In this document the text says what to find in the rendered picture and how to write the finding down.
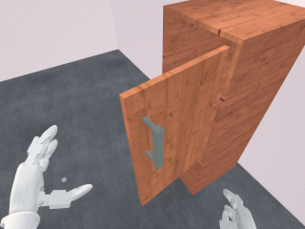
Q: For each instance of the cupboard door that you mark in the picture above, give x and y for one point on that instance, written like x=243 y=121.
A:
x=181 y=101

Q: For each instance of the right robot hand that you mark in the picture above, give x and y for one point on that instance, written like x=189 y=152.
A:
x=240 y=215

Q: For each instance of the left robot hand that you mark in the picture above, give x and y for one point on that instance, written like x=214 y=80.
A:
x=25 y=193

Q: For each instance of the handle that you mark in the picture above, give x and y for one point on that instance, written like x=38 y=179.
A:
x=158 y=133

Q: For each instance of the left robot forearm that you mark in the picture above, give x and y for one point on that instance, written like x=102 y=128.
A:
x=21 y=220

